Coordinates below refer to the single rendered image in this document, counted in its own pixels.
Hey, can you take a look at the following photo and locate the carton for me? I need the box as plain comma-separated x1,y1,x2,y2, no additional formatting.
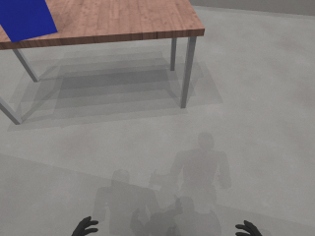
0,0,58,42

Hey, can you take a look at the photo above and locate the left robot hand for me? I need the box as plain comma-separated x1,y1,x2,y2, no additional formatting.
71,216,98,236

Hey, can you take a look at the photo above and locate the table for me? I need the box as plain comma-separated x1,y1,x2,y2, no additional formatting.
0,0,205,125

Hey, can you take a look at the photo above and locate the right robot hand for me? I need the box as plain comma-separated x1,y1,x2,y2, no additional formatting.
235,220,262,236

